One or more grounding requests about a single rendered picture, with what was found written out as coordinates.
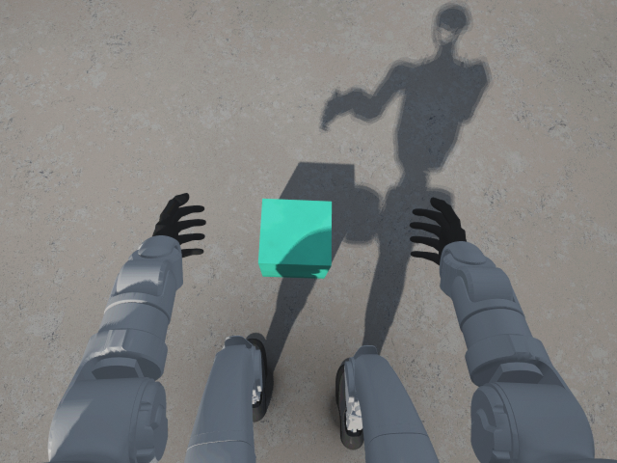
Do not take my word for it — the robot right forearm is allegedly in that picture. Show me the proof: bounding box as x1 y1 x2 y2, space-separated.
440 241 595 458

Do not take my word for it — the robot left forearm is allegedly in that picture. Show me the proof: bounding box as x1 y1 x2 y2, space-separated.
48 235 183 461

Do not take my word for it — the robot right foot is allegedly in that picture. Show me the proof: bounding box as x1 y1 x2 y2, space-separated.
335 365 364 449

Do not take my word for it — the left robot hand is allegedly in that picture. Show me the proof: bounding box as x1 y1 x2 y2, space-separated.
152 193 206 258

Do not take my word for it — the robot left upper arm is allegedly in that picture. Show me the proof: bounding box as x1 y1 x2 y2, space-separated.
45 377 168 463

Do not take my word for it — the carton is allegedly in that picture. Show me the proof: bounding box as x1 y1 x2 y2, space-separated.
258 199 332 279

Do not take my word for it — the right robot shin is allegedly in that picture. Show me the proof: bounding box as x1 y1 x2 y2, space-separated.
345 345 378 430

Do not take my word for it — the right robot hand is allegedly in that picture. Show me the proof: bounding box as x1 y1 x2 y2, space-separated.
410 198 467 265

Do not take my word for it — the robot right upper arm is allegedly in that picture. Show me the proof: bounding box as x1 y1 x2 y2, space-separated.
470 382 617 463

